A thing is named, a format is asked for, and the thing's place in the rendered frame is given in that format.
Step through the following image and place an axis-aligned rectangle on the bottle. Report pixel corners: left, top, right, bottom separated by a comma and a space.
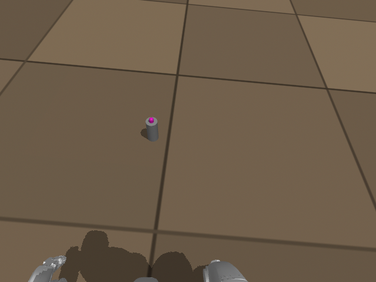
146, 117, 159, 142

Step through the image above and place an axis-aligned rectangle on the left robot hand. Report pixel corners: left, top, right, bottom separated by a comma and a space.
28, 256, 67, 282

